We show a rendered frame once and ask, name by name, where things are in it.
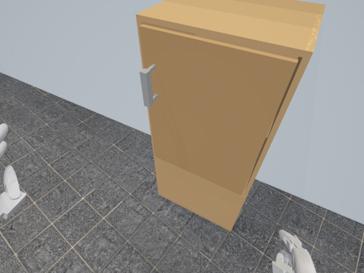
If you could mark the cupboard door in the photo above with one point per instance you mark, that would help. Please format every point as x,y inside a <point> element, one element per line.
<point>216,103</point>

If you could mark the right robot hand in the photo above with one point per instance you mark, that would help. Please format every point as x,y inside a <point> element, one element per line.
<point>299,261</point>

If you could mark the left robot hand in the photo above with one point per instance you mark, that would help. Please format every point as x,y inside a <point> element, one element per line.
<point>13,197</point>

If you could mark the handle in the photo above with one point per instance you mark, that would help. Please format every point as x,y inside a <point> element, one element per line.
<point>145,77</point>

